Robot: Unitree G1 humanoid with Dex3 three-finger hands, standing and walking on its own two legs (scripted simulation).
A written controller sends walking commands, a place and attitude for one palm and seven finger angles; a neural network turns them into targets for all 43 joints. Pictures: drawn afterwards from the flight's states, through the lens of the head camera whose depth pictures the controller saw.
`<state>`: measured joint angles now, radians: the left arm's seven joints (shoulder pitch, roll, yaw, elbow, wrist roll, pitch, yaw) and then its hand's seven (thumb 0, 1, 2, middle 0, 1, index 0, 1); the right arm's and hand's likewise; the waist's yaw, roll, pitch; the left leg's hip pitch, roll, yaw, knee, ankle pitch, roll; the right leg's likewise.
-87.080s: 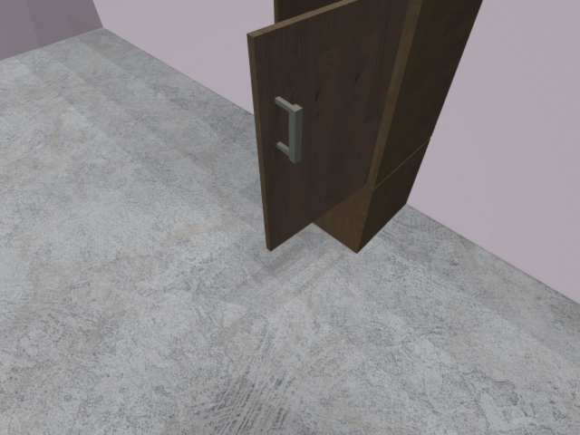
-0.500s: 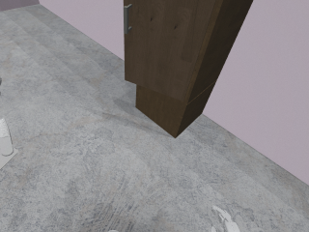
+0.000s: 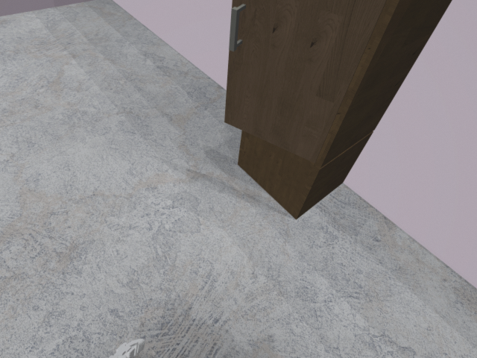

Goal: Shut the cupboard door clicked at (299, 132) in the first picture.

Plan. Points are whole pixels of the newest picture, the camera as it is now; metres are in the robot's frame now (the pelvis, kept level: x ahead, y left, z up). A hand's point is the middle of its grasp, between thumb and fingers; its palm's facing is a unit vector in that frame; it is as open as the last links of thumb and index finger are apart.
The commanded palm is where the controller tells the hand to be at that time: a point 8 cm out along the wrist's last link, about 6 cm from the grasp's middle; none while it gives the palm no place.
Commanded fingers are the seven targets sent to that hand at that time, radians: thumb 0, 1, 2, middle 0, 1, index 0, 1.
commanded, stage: let the arm hang, fingers relaxed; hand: left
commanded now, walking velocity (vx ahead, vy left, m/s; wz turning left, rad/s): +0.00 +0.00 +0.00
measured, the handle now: (237, 27) +0.99 +0.06 +0.08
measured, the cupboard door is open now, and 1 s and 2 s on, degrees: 20 20 20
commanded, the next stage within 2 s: look to check the result in 0.76 s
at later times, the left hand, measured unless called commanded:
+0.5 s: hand out of the picture -0.04 +0.21 -0.16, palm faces -0.02 -0.98 -0.22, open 7.4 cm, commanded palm none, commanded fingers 0.00 0.90 0.90 -0.20 -0.30 -0.20 -0.30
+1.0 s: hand out of the picture -0.05 +0.19 -0.16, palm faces -0.01 -0.99 -0.17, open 7.4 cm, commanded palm none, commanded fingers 0.00 0.90 0.90 -0.20 -0.30 -0.20 -0.30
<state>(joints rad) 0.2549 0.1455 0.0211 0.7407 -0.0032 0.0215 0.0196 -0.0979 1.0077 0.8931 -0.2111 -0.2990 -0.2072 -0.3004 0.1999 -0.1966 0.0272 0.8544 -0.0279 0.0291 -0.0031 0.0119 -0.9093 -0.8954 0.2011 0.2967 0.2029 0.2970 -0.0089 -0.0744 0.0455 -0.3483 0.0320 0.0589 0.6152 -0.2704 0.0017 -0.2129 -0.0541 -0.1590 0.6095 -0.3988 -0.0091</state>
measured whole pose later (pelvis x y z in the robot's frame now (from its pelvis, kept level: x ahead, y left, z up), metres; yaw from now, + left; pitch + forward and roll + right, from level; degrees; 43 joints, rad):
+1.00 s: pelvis -0.02 +0.03 +0.02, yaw -3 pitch -2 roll +0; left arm 0.36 0.11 0.01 1.16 0.02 0.01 0.03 0.00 0.91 0.90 -0.20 -0.30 -0.20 -0.30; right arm 0.33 -0.11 0.00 1.14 -0.01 0.01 -0.03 0.01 -0.91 -0.90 0.20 0.30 0.20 0.30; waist -0.01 0.01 0.02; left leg -0.22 0.01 0.14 0.41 -0.16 0.04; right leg -0.13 -0.07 -0.09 0.43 -0.26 0.03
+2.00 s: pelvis -0.02 +0.04 +0.01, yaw +11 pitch +3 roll -2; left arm 0.13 0.23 0.08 0.93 0.03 0.05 0.01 0.00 0.91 0.90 -0.20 -0.30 -0.20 -0.30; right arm 0.25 -0.19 -0.04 0.98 -0.03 0.03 -0.02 0.01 -0.91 -0.90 0.20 0.30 0.20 0.30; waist -0.04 0.01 0.08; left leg -0.37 -0.06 -0.02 0.47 -0.15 0.08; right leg -0.47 -0.04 0.01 1.10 -0.36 0.07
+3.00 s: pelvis +0.16 +0.18 +0.02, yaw +48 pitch +0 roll -1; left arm 0.18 0.21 0.07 0.89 0.04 0.01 -0.01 0.00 0.91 0.90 -0.20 -0.30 -0.20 -0.30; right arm 0.25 -0.18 -0.02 0.96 -0.01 -0.04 -0.01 0.01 -0.92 -0.90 0.20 0.30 0.21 0.30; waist -0.01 -0.03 0.08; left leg -0.15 -0.10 0.05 0.39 -0.24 0.13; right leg -0.64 -0.14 0.01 1.09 -0.16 0.08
